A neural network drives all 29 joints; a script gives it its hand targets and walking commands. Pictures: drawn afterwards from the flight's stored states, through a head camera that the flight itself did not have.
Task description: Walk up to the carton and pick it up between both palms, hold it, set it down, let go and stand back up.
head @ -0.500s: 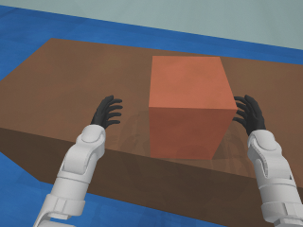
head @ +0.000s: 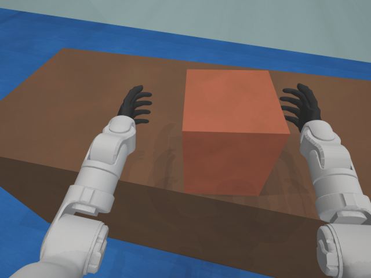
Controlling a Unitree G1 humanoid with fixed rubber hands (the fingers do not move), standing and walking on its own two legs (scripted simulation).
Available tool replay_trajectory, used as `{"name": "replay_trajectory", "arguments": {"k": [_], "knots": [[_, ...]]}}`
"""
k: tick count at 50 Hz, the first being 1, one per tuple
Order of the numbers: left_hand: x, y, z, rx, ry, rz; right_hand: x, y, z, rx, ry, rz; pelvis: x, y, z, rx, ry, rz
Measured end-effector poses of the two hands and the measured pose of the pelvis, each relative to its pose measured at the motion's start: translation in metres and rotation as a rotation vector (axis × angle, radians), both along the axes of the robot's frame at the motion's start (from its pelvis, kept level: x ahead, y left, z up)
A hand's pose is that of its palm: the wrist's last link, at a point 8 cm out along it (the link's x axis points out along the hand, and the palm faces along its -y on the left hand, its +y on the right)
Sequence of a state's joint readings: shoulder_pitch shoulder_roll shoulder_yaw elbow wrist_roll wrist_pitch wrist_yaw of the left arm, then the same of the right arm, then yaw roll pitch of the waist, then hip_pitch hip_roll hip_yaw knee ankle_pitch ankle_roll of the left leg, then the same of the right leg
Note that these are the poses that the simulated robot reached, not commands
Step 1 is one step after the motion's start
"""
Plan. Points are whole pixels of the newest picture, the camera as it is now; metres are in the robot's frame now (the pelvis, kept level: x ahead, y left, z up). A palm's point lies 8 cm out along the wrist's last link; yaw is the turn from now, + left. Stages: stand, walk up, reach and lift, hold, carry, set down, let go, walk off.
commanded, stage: reach and lift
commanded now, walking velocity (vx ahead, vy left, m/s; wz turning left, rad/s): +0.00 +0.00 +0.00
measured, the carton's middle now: (224, 135) +0.44 -0.07 +0.04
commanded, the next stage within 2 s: none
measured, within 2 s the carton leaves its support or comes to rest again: neither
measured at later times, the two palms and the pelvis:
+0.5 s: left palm (129, 123) +0.43 +0.16 +0.10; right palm (298, 129) +0.42 -0.23 +0.09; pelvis +0.00 +0.00 +0.00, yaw +0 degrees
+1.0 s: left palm (144, 136) +0.43 +0.14 +0.04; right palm (285, 146) +0.42 -0.22 +0.03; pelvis +0.01 +0.00 -0.01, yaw +0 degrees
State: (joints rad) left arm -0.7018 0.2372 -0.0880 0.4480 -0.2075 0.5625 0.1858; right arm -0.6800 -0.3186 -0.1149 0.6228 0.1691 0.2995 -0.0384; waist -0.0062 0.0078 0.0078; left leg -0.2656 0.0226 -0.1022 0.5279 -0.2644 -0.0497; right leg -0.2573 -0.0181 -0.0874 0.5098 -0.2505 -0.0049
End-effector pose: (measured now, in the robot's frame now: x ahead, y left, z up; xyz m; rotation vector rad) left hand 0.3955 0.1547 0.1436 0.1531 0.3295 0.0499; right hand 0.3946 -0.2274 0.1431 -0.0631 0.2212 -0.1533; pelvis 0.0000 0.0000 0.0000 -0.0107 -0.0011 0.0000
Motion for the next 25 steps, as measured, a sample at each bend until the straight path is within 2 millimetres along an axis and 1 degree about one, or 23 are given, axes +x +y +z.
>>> {"name": "replay_trajectory", "arguments": {"k": [7,11,13,16,20,22,25], "knots": [[0.016,0.001,0.012,0.005,-0.01,0.015,0.014,-0.001,0.007,0.02,0.028,-0.011,0.002,0.0,0.0,0.0,0.031,0.0],[0.024,0.0,0.017,0.004,-0.019,0.015,0.019,-0.001,0.003,0.028,0.059,-0.017,0.004,0.0,0.0,0.0,0.049,-0.001],[0.028,0.001,0.016,0.002,-0.016,0.011,0.02,-0.002,-0.002,0.031,0.079,-0.023,0.005,0.0,0.0,0.0,0.053,-0.001],[0.031,0.004,0.002,-0.003,0.014,0.012,0.019,-0.005,-0.017,0.036,0.122,-0.037,0.005,0.0,0.0,0.0,0.058,-0.001],[0.031,0.011,-0.025,-0.005,0.061,0.024,0.017,-0.009,-0.04,0.042,0.165,-0.055,0.005,0.0,0.0,0.0,0.076,-0.001],[0.031,0.012,-0.035,-0.004,0.05,0.027,0.018,-0.009,-0.046,0.044,0.15,-0.053,0.004,0.0,-0.001,0.0,0.093,-0.002],[0.032,0.009,-0.043,-0.007,0.006,0.022,0.023,-0.005,-0.05,0.052,0.09,-0.041,0.003,0.0,-0.001,0.0,0.129,-0.002]]}}
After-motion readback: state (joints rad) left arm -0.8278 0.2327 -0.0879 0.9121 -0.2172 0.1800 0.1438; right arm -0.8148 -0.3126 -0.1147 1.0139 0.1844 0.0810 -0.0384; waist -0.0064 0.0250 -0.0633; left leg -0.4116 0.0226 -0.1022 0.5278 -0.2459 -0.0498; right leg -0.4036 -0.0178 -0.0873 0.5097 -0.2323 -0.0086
